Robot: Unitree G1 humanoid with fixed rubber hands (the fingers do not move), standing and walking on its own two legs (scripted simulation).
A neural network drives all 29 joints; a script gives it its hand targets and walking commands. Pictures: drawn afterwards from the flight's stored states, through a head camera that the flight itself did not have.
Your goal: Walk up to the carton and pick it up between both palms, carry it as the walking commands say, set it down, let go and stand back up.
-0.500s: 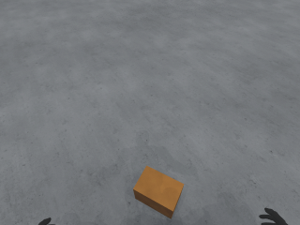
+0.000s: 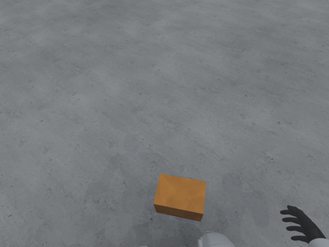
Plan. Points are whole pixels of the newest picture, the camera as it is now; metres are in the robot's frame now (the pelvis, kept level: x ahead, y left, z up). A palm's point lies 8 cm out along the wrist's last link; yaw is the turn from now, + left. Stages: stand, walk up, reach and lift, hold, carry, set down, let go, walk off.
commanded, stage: walk up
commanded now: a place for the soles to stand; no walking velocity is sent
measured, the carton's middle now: (180, 197) +0.43 -0.03 -0.67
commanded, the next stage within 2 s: none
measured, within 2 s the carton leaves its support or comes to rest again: neither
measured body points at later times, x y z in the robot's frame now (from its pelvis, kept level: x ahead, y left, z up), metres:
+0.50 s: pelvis +0.03 +0.07 +0.00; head +0.04 +0.08 +0.45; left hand +0.24 +0.37 -0.08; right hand +0.11 -0.29 -0.05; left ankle +0.05 +0.19 -0.72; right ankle +0.03 -0.08 -0.72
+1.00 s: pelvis +0.02 +0.06 +0.01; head +0.04 +0.04 +0.46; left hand +0.25 +0.35 -0.08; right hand +0.04 -0.30 -0.09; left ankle +0.05 +0.19 -0.72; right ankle +0.03 -0.08 -0.72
